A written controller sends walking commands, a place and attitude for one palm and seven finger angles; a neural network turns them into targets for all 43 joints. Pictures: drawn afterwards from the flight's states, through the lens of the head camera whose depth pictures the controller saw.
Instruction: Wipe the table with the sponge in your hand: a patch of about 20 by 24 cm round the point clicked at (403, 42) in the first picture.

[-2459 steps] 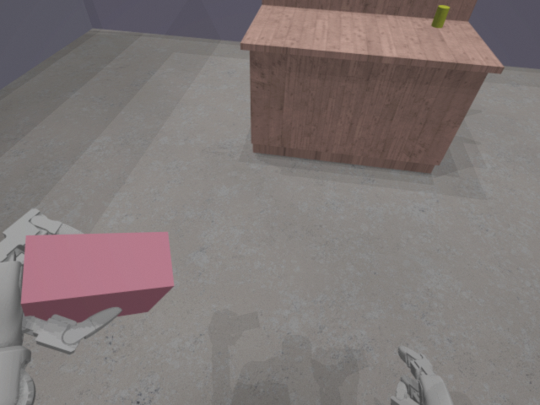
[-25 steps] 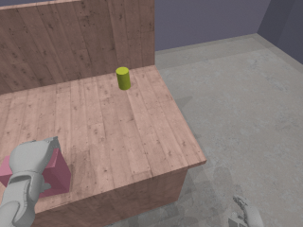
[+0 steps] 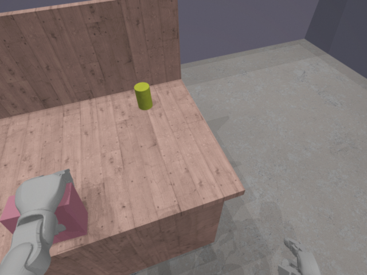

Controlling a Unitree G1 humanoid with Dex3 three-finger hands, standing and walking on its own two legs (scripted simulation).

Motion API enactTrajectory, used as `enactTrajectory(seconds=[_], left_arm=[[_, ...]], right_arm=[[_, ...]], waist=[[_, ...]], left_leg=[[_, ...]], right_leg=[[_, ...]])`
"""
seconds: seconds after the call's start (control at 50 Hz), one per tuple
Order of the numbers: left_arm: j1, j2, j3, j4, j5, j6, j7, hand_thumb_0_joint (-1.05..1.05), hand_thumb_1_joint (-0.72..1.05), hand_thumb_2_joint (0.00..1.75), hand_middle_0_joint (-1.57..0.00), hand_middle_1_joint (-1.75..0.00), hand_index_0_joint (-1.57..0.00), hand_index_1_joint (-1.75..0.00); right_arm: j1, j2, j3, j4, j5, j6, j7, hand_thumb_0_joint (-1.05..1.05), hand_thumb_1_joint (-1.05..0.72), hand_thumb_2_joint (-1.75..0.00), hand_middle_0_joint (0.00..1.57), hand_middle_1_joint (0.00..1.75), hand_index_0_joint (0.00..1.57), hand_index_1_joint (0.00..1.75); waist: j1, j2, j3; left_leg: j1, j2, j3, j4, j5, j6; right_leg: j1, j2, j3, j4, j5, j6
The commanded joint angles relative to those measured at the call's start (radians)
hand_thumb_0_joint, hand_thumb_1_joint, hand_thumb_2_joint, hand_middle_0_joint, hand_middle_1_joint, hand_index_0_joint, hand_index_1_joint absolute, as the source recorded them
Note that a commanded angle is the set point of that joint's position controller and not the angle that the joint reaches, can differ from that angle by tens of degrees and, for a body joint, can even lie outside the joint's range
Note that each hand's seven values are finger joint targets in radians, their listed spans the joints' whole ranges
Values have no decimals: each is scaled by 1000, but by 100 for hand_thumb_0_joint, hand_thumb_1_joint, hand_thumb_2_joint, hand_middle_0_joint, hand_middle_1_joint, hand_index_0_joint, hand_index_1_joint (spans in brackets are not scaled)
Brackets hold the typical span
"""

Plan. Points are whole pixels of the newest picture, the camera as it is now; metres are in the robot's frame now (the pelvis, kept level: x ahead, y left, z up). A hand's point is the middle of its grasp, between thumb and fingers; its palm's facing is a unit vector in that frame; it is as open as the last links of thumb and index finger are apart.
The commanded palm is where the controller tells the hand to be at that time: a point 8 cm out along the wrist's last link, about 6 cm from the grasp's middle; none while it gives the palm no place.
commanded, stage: lower the sponge onto the table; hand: left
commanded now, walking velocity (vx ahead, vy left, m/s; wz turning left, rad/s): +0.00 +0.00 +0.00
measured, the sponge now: (53, 221) +0.21 +0.36 -0.05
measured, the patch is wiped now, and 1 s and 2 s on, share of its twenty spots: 0.00 0.30 0.35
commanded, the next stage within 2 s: wipe forward along the first lane in 0.06 s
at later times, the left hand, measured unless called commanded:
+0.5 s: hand (53, 189) +0.27 +0.36 +0.00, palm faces -0.14 +0.00 -0.99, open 10.4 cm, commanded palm +0.25 +0.36 +0.04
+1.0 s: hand (51, 172) +0.31 +0.40 +0.00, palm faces -0.14 +0.02 -0.99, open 10.4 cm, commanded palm +0.30 +0.39 +0.03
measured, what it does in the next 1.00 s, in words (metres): stands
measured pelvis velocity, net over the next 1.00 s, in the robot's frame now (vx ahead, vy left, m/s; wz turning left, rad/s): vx -0.02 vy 0.00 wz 0.00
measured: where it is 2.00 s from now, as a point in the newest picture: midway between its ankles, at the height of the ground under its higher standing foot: outside the picture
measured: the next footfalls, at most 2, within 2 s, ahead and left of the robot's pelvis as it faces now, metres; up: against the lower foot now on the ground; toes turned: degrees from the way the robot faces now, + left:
none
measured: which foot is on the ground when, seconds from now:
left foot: down 0.00-1.00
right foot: down 0.00-1.00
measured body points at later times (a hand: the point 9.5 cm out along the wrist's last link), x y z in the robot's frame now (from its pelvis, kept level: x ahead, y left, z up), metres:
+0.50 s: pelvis +0.00 +0.00 -0.01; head +0.03 -0.02 +0.44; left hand +0.27 +0.36 +0.06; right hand +0.16 -0.26 -0.13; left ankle -0.01 +0.11 -0.74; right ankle +0.00 -0.12 -0.74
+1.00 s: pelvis -0.02 +0.00 -0.02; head +0.04 +0.00 +0.42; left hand +0.31 +0.39 +0.05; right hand +0.09 -0.27 -0.15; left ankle -0.01 +0.11 -0.74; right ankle +0.00 -0.12 -0.74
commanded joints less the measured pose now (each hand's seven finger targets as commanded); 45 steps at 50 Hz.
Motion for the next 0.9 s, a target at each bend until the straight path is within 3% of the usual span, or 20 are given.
enactTrajectory(seconds=[0.0, 0.06, 0.1, 0.16, 0.2, 0.28, 0.3, 0.32, 0.42, 0.46, 0.5, 0.56, 0.6, 0.62, 0.68, 0.7, 0.72, 0.76, 0.8, 0.88], left_arm=[[-225, 291, 138, -118, 18, 22, 34, 0, 10, 130, -120, -160, -120, -160], [-266, 262, 92, -87, 34, 19, 22, 0, 10, 130, -120, -160, -120, -160], [-224, 290, 130, -65, 31, 12, 20, 0, 10, 130, -120, -160, -120, -160], [-236, 273, 111, -25, 29, 1, 14, 0, 10, 130, -120, -160, -120, -160], [-277, 312, 145, 14, 27, -6, 16, 0, 10, 130, -120, -160, -120, -160], [-327, 320, 132, 77, 51, -24, 20, 0, 10, 130, -120, -160, -120, -160], [-324, 364, 177, 85, 50, -32, 21, 0, 10, 130, -120, -160, -120, -160], [-338, 326, 135, 96, 55, -36, 18, 0, 10, 130, -120, -160, -120, -160], [-358, 301, 110, 166, 50, -46, 11, 0, 10, 130, -120, -160, -120, -160], [-380, 309, 111, 189, 48, -54, 11, 0, 10, 130, -120, -160, -120, -160], [-392, 366, 165, 220, 47, -68, 16, 0, 10, 130, -120, -160, -120, -160], [-436, 342, 132, 254, 60, -86, 25, 0, 10, 130, -120, -160, -120, -160], [-466, 367, 156, 275, 69, -99, 32, 0, 10, 130, -120, -160, -120, -160], [-457, 338, 125, 298, 72, -96, 34, 0, 10, 130, -120, -160, -120, -160], [-465, 325, 112, 343, 74, -94, 40, 0, 10, 130, -120, -160, -120, -160], [-495, 358, 141, 348, 72, -99, 41, 0, 10, 130, -120, -160, -120, -160], [-508, 329, 108, 363, 72, -100, 41, 0, 10, 130, -120, -160, -120, -160], [-537, 350, 118, 405, 72, -100, 45, 0, 10, 130, -120, -160, -120, -160], [-543, 395, 158, 435, 72, -111, 49, 0, 10, 130, -120, -160, -120, -160], [-638, 396, 113, 532, 101, -120, 45, 0, 10, 130, -120, -160, -120, -160]], right_arm=[[-128, -139, -40, -136, 3, -47, -19, 0, -90, -90, 20, 30, 20, 30], [-114, -137, -38, -137, 1, -47, -20, 0, -90, -90, 20, 30, 20, 30], [-114, -141, -40, -136, 2, -45, -21, 0, -90, -90, 20, 30, 20, 30], [-94, -142, -41, -134, 2, -41, -21, 0, -90, -90, 20, 30, 20, 30], [-89, -148, -40, -126, 5, -39, -24, 0, -90, -90, 20, 30, 20, 30], [-55, -150, -45, -119, 2, -39, -26, 0, -90, -90, 20, 30, 20, 30], [-55, -156, -46, -117, 3, -36, -26, 0, -90, -90, 20, 30, 20, 30], [-42, -151, -47, -119, 2, -34, -25, 0, -90, -90, 20, 30, 20, 30], [-13, -160, -54, -118, 5, -29, -17, 0, -90, -90, 20, 30, 20, 30], [-2, -166, -55, -120, 5, -30, -16, 0, -90, -90, 20, 30, 20, 30], [7, -173, -56, -116, 7, -27, -17, 0, -90, -90, 20, 30, 20, 30], [33, -173, -60, -114, 5, -25, -15, 0, -90, -90, 20, 30, 20, 30], [43, -179, -65, -105, 6, -25, -11, 0, -90, -90, 20, 30, 20, 30], [57, -176, -65, -107, 5, -23, -10, 0, -90, -90, 20, 30, 20, 30], [69, -177, -67, -105, 6, -16, -1, 0, -90, -90, 20, 30, 20, 30], [68, -184, -67, -98, 8, -15, -2, 0, -90, -90, 20, 30, 20, 30], [81, -181, -67, -100, 6, -13, -2, 0, -90, -90, 20, 30, 20, 30], [92, -187, -67, -94, 7, -10, -2, 0, -90, -90, 20, 30, 20, 30], [95, -191, -66, -91, 7, -7, -2, 0, -90, -90, 20, 30, 20, 30], [126, -193, -59, -85, 7, -1, 1, 0, -90, -90, 20, 30, 20, 30]], waist=[[-9, -17, -188], [-20, -16, -182], [-6, -13, -199], [-21, -57, -189], [-25, -61, -161], [-33, -51, -197], [-23, -34, -203], [-36, -33, -217], [-50, -44, -219], [-56, -66, -221], [-48, -79, -231], [-68, -86, -244], [-65, -68, -249], [-69, -47, -251], [-72, -50, -250], [-71, -60, -262], [-81, -58, -264], [-90, -98, -262], [-79, -99, -269], [-109, -99, -226]], left_leg=[[35, -18, -22, -65, 197, 27], [24, -20, -15, -57, 179, 29], [17, -24, -19, -55, 181, 29], [-7, -23, -10, -40, 179, 31], [-28, -25, -15, -39, 148, 32], [-44, -25, 0, -14, 157, 34], [-50, -26, -6, -14, 164, 32], [-53, -27, 0, -3, 168, 34], [-80, -22, 1, 20, 175, 33], [-98, -20, 2, 27, 155, 35], [-120, -20, -1, 31, 152, 36], [-137, -18, 3, 52, 149, 37], [-137, -13, -1, 56, 153, 36], [-139, -16, 2, 64, 150, 36], [-150, -13, -2, 75, 146, 34], [-155, -8, -8, 73, 145, 32], [-159, -10, -3, 81, 137, 34], [-186, -8, -2, 88, 115, 36], [-204, -9, -6, 89, 106, 37], [-253, -11, 0, 108, 48, 40]], right_leg=[[84, 16, 44, -55, 153, -60], [63, 13, 29, -50, 140, -57], [74, 17, 46, -49, 142, -62], [67, 13, 38, -42, 172, -55], [39, 18, 50, -46, 133, -57], [31, 10, 36, -27, 155, -52], [34, 15, 51, -24, 157, -59], [34, 11, 35, -16, 171, -53], [-5, 13, 25, 4, 189, -53], [-18, 11, 22, 6, 174, -49], [-13, 14, 35, 11, 173, -52], [-40, 11, 19, 30, 176, -45], [-66, 15, 20, 38, 159, -51], [-74, 14, 10, 45, 153, -49], [-104, 15, 3, 52, 140, -51], [-105, 18, 7, 57, 133, -54], [-115, 17, -2, 61, 126, -50], [-127, 17, 1, 63, 114, -45], [-124, 18, 9, 65, 103, -48], [-187, 16, 2, 71, 44, -42]])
